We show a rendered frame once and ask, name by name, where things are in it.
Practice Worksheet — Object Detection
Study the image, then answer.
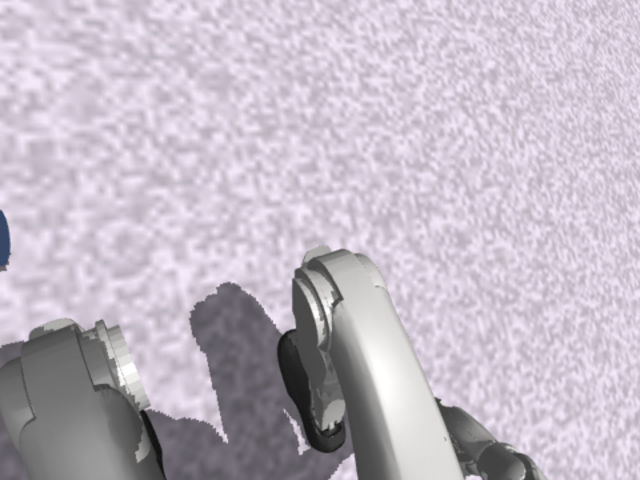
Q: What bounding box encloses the right robot hand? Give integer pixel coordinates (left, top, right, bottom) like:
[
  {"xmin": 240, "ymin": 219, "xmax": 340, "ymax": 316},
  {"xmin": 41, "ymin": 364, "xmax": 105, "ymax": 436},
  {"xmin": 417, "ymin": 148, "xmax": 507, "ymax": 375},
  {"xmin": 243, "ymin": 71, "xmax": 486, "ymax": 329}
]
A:
[{"xmin": 434, "ymin": 397, "xmax": 499, "ymax": 480}]

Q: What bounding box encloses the left robot foot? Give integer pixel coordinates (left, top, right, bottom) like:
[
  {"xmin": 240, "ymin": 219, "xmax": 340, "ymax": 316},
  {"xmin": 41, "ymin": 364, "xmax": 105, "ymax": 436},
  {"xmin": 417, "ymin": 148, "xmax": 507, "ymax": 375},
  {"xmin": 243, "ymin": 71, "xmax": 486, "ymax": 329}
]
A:
[{"xmin": 140, "ymin": 409, "xmax": 166, "ymax": 480}]

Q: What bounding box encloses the right robot foot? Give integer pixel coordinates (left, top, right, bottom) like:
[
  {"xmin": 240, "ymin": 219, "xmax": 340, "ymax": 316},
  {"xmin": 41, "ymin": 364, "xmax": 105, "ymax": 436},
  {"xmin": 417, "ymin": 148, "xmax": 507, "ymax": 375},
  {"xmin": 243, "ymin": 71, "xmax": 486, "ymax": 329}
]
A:
[{"xmin": 277, "ymin": 329, "xmax": 346, "ymax": 453}]

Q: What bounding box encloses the can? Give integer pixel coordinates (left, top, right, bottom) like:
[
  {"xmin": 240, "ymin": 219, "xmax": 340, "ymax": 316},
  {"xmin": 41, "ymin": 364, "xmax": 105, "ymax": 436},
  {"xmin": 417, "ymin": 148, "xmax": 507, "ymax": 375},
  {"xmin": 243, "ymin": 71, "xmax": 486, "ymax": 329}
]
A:
[{"xmin": 0, "ymin": 210, "xmax": 10, "ymax": 266}]

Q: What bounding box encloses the right robot arm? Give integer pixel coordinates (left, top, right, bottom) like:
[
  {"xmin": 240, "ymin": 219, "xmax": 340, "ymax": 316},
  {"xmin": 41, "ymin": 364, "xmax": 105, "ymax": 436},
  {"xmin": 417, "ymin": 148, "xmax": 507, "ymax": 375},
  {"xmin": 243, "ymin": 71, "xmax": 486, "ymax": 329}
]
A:
[{"xmin": 476, "ymin": 442, "xmax": 548, "ymax": 480}]

